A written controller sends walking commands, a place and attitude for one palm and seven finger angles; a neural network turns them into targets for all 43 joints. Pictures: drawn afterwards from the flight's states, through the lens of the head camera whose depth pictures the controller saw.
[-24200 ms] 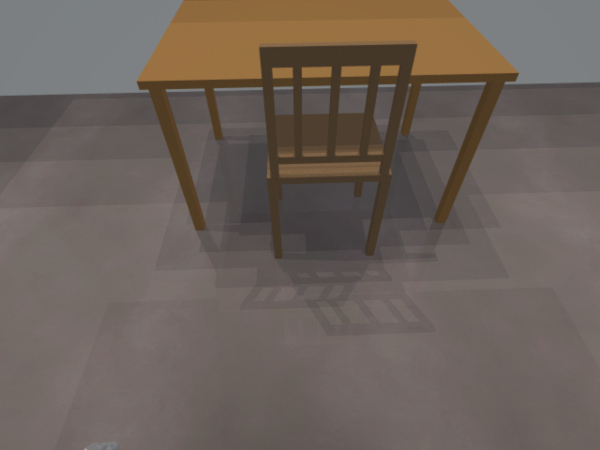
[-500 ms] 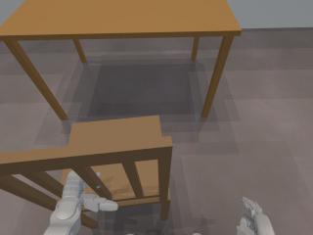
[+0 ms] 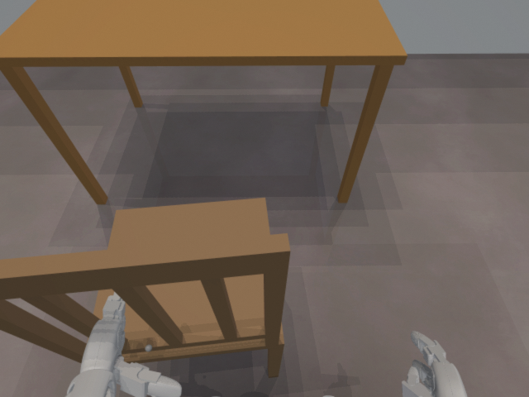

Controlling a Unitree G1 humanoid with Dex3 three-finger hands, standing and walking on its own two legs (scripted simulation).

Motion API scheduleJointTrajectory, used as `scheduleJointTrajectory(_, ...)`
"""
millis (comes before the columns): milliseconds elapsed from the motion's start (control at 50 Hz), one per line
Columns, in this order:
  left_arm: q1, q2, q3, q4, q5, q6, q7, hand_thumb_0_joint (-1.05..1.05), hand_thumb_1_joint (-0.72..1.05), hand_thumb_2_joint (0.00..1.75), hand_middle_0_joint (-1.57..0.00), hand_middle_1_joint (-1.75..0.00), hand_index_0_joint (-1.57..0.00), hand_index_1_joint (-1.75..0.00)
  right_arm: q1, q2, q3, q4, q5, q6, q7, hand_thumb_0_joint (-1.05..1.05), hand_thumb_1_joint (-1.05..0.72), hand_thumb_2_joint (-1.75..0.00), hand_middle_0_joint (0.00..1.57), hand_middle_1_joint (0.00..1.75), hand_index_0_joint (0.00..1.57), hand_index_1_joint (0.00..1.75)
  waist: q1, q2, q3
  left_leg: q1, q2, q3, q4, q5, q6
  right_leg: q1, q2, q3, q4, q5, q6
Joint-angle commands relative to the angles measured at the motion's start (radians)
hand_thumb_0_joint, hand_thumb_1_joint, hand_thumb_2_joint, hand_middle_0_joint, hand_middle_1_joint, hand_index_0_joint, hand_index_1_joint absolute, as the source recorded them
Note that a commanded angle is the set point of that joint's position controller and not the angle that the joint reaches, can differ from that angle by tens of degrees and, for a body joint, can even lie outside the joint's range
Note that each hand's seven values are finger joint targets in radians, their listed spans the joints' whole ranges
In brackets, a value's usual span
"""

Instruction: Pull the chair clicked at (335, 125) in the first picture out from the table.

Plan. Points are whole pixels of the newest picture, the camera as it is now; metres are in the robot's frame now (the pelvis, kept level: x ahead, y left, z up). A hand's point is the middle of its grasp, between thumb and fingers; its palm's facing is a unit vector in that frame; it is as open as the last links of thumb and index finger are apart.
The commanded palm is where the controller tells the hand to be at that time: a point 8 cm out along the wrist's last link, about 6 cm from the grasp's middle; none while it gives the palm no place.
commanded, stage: draw the fingers out of the gap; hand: left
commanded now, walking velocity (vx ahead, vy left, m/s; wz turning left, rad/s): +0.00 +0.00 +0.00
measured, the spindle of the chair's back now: (155, 316) +0.25 +0.18 -0.04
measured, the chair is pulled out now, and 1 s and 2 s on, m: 0.55 0.55 0.55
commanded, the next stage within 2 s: draw the hand back to the body in 0.56 s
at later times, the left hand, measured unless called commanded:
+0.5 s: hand out of the picture +0.14 +0.18 -0.04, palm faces +0.11 -0.97 -0.22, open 17.4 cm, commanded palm +0.10 +0.23 -0.01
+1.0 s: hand out of the picture +0.14 +0.18 +0.04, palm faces +0.06 -0.99 -0.10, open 17.5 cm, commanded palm +0.08 +0.25 +0.06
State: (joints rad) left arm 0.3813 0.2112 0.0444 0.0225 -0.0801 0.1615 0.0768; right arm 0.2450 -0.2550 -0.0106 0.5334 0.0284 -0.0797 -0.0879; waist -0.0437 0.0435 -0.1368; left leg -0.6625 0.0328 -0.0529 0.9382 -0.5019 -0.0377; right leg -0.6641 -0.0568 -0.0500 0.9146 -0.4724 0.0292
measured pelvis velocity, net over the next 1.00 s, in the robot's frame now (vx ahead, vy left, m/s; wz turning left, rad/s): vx -0.03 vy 0.00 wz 0.01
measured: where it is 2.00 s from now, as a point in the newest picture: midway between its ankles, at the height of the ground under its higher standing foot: outside the picture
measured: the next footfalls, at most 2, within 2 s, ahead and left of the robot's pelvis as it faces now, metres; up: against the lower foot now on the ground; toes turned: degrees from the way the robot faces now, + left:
none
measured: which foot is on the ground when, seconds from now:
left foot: down 0.00-1.00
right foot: down 0.00-1.00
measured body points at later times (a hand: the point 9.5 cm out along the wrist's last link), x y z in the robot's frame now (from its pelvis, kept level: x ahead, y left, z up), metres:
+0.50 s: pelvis -0.01 +0.00 -0.01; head +0.02 +0.00 +0.44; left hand +0.13 +0.23 -0.02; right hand +0.17 -0.23 -0.08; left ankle -0.03 +0.14 -0.69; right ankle -0.02 -0.14 -0.69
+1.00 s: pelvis -0.03 +0.00 -0.03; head +0.02 +0.00 +0.42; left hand +0.13 +0.24 +0.05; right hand +0.18 -0.23 -0.10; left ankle -0.03 +0.14 -0.69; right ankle -0.02 -0.14 -0.69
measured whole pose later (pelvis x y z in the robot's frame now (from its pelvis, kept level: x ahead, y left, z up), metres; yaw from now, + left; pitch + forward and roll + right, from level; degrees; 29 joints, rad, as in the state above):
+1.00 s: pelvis -0.03 +0.00 -0.03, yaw +1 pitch +13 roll -2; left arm 0.71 0.23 0.12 -0.30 -0.25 -0.34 -0.17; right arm 0.17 -0.19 -0.04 0.56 0.06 -0.15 -0.08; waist 0.01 0.05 -0.16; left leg -0.81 0.03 -0.09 1.14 -0.56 -0.04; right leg -0.79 -0.06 -0.07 1.09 -0.52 0.03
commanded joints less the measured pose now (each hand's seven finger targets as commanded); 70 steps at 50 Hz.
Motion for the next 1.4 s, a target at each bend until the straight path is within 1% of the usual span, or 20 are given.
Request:
scheduleJointTrajectory(0,0.046,0.110,0.054,-0.243,0.007,-0.074,0.018,0.00,-0.55,0.20,0.00,0.00,0.00,0.00,-0.053,-0.114,-0.049,-0.152,0.003,-0.065,-0.021,0.00,-0.90,-0.90,0.20,0.30,0.20,0.30,0.001,-0.038,-0.174,0.090,-0.017,0.031,-0.089,0.391,0.042,0.138,0.011,-0.043,-0.099,0.387,-0.032)
scheduleJointTrajectory(180,0.132,0.140,0.076,-0.287,0.011,-0.082,0.011,0.00,-0.55,0.20,0.00,0.00,0.00,0.00,-0.074,-0.103,-0.047,-0.162,0.007,-0.070,-0.033,0.00,-0.90,-0.90,0.20,0.30,0.20,0.30,0.010,-0.005,-0.143,0.044,-0.026,0.024,-0.080,0.287,0.046,0.086,0.016,-0.039,-0.099,0.251,-0.034)
scheduleJointTrajectory(360,0.239,0.084,0.004,-0.358,0.011,-0.071,0.003,0.00,-0.55,0.20,0.00,0.00,0.00,0.00,-0.089,-0.090,-0.042,-0.190,0.009,-0.083,-0.035,0.00,-0.90,-0.90,0.20,0.30,0.20,0.30,0.005,-0.013,-0.129,0.040,-0.028,0.010,-0.072,0.260,0.047,0.054,0.018,-0.051,-0.088,0.207,-0.033)
scheduleJointTrajectory(560,0.384,0.079,-0.009,-0.441,0.030,-0.089,0.012,0.00,-0.55,0.20,0.00,0.00,0.00,0.00,-0.092,-0.075,-0.052,-0.216,0.010,-0.077,-0.038,0.00,-0.90,-0.90,0.20,0.30,0.20,0.30,0.019,-0.021,-0.121,0.005,-0.032,0.010,-0.052,0.236,0.049,0.029,0.022,-0.053,-0.069,0.176,-0.035)
scheduleJointTrajectory(580,0.414,0.105,0.023,-0.452,0.033,-0.091,0.014,0.00,-0.55,0.20,0.00,0.00,0.00,0.00,-0.095,-0.072,-0.059,-0.215,0.011,-0.075,-0.041,0.00,-0.90,-0.90,0.20,0.30,0.20,0.30,0.034,-0.011,-0.140,0.002,-0.031,0.011,-0.051,0.253,0.049,0.043,0.022,-0.052,-0.065,0.189,-0.040)
scheduleJointTrajectory(660,0.508,0.062,-0.023,-0.474,0.036,-0.108,0.002,0.00,-0.55,0.20,0.00,0.00,0.00,0.00,-0.104,-0.064,-0.062,-0.226,0.016,-0.072,-0.039,0.00,-0.90,-0.90,0.20,0.30,0.20,0.30,0.035,0.001,-0.129,0.000,-0.033,0.013,-0.040,0.265,0.049,0.024,0.022,-0.057,-0.052,0.198,-0.039)
scheduleJointTrajectory(680,0.414,0.018,-0.023,-0.595,-0.054,-0.211,-0.025,0.00,-0.55,0.20,0.00,0.00,0.00,0.00,-0.093,-0.064,-0.062,-0.217,0.012,-0.094,-0.041,0.00,-0.90,-0.90,0.20,0.30,0.20,0.30,0.011,-0.032,-0.110,-0.012,-0.038,0.008,-0.006,0.288,0.046,0.002,0.028,-0.069,-0.041,0.240,-0.040)
scheduleJointTrajectory(700,0.446,0.078,0.030,-0.567,-0.051,-0.261,-0.037,0.00,-0.55,0.20,0.00,0.00,0.00,0.00,-0.087,-0.066,-0.072,-0.190,0.014,-0.104,-0.043,0.00,-0.90,-0.90,0.20,0.30,0.20,0.30,0.030,-0.034,-0.158,-0.001,-0.037,0.012,0.005,0.297,0.048,0.006,0.031,-0.062,-0.030,0.244,-0.040)
scheduleJointTrajectory(780,0.418,0.115,0.093,-0.585,-0.093,-0.396,-0.086,0.00,-0.55,0.20,0.00,0.00,0.00,0.00,-0.089,-0.056,-0.075,-0.163,0.021,-0.124,-0.037,0.00,-0.90,-0.90,0.20,0.30,0.20,0.30,0.034,0.003,-0.139,-0.017,-0.036,0.008,0.011,0.278,0.042,-0.017,0.033,-0.059,-0.015,0.201,-0.041)
scheduleJointTrajectory(860,0.416,0.086,0.093,-0.528,-0.131,-0.524,-0.175,0.00,-0.55,0.20,0.00,0.00,0.00,0.00,-0.124,-0.048,-0.078,-0.146,0.032,-0.130,-0.012,0.00,-0.90,-0.90,0.20,0.30,0.20,0.30,0.035,-0.001,-0.109,-0.048,-0.032,0.009,0.028,0.233,0.037,-0.049,0.033,-0.051,0.001,0.161,-0.038)
scheduleJointTrajectory(900,0.407,0.106,0.117,-0.520,-0.156,-0.575,-0.225,0.00,-0.55,0.20,0.00,0.00,0.00,0.00,-0.143,-0.049,-0.078,-0.141,0.035,-0.138,-0.001,0.00,-0.90,-0.90,0.20,0.30,0.20,0.30,0.041,0.015,-0.122,-0.050,-0.030,0.009,0.030,0.230,0.035,-0.030,0.029,-0.041,0.004,0.157,-0.041)
scheduleJointTrajectory(940,0.414,0.133,0.168,-0.501,-0.200,-0.597,-0.278,0.00,-0.55,0.20,0.00,0.00,0.00,0.00,-0.158,-0.051,-0.080,-0.146,0.045,-0.142,0.004,0.00,-0.90,-0.90,0.20,0.30,0.20,0.30,0.047,-0.028,-0.150,-0.051,-0.027,0.009,0.025,0.220,0.035,0.005,0.027,-0.025,-0.012,0.158,-0.039)
scheduleJointTrajectory(980,0.433,0.166,0.226,-0.485,-0.218,-0.561,-0.294,0.00,-0.55,0.20,0.00,0.00,0.00,0.00,-0.176,-0.050,-0.080,-0.157,0.053,-0.137,-0.003,0.00,-0.90,-0.90,0.20,0.30,0.20,0.30,0.064,-0.002,-0.162,-0.031,-0.027,0.011,0.001,0.213,0.036,0.052,0.027,-0.015,-0.037,0.148,-0.042)
scheduleJointTrajectory(1060,0.379,0.167,0.248,-0.566,-0.252,-0.490,-0.281,0.00,-0.55,0.20,0.00,0.00,0.00,0.00,-0.161,-0.048,-0.067,-0.173,0.061,-0.138,-0.022,0.00,-0.90,-0.90,0.20,0.30,0.20,0.30,0.056,-0.023,-0.140,0.012,-0.026,0.007,-0.051,0.194,0.039,0.082,0.028,-0.021,-0.086,0.124,-0.033)
scheduleJointTrajectory(1160,0.331,0.207,0.298,-0.597,-0.261,-0.478,-0.264,0.00,-0.37,0.29,-0.02,-0.04,-0.02,-0.04,-0.146,-0.047,-0.055,-0.143,0.061,-0.169,-0.033,0.00,-0.90,-0.90,0.20,0.30,0.20,0.30,0.057,0.011,-0.091,0.070,-0.021,0.001,-0.094,0.215,0.037,0.108,0.031,-0.025,-0.135,0.139,-0.035)
scheduleJointTrajectory(1180,0.384,0.439,0.394,-0.576,-0.049,-0.347,-0.087,0.00,-0.33,0.31,-0.03,-0.05,-0.03,-0.05,-0.135,-0.042,-0.053,-0.146,0.035,-0.128,-0.051,0.00,-0.90,-0.90,0.20,0.30,0.20,0.30,0.142,0.055,-0.154,0.119,0.012,0.012,-0.150,0.218,0.032,0.210,0.003,0.019,-0.193,0.135,-0.064)
scheduleJointTrajectory(1200,0.381,0.287,0.278,-0.683,-0.031,-0.293,-0.028,0.00,-0.30,0.32,-0.04,-0.05,-0.04,-0.05,-0.134,-0.024,-0.028,-0.184,0.031,-0.121,-0.056,0.00,-0.90,-0.90,0.20,0.30,0.20,0.30,0.096,0.081,-0.082,0.139,0.003,0.025,-0.174,0.219,0.034,0.220,-0.006,0.000,-0.216,0.166,-0.057)
scheduleJointTrajectory(1220,0.401,0.264,0.265,-0.648,-0.013,-0.248,0.016,0.00,-0.26,0.34,-0.04,-0.06,-0.04,-0.06,-0.131,-0.019,-0.030,-0.162,0.032,-0.104,-0.061,0.00,-0.90,-0.90,0.20,0.30,0.20,0.30,0.094,0.078,-0.040,0.162,0.012,0.029,-0.187,0.226,0.031,0.226,-0.003,-0.013,-0.227,0.179,-0.058)
scheduleJointTrajectory(1280,0.365,0.306,0.295,-0.665,0.011,-0.190,0.082,0.00,-0.15,0.39,-0.05,-0.08,-0.05,-0.08,-0.150,-0.026,-0.017,-0.143,0.025,-0.074,-0.073,0.00,-0.90,-0.90,0.20,0.30,0.20,0.30,0.097,0.055,-0.003,0.222,0.015,0.027,-0.238,0.260,0.032,0.286,0.004,-0.027,-0.277,0.219,-0.060)
scheduleJointTrajectory(1380,0.269,0.348,0.321,-0.706,0.025,-0.178,0.120,0.00,0.03,0.48,-0.08,-0.12,-0.08,-0.12,-0.162,-0.041,0.000,-0.117,0.016,-0.091,-0.073,0.00,-0.90,-0.90,0.20,0.30,0.20,0.30,0.100,0.103,0.023,0.337,0.014,0.024,-0.325,0.310,0.029,0.381,-0.002,-0.029,-0.348,0.282,-0.062)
